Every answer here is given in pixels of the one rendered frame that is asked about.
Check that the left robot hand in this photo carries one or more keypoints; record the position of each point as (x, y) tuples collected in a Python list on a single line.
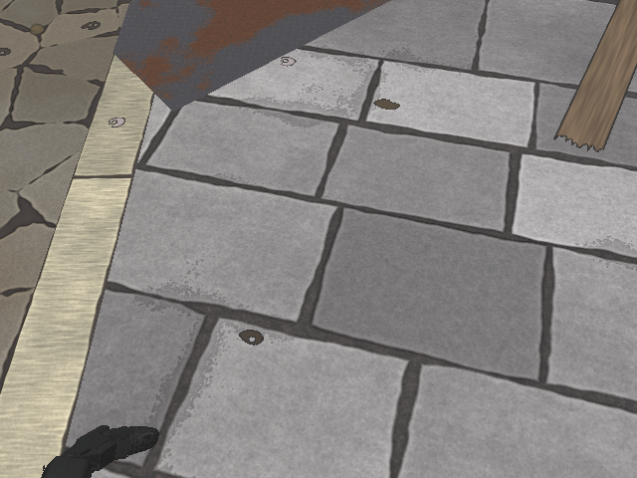
[(98, 448)]

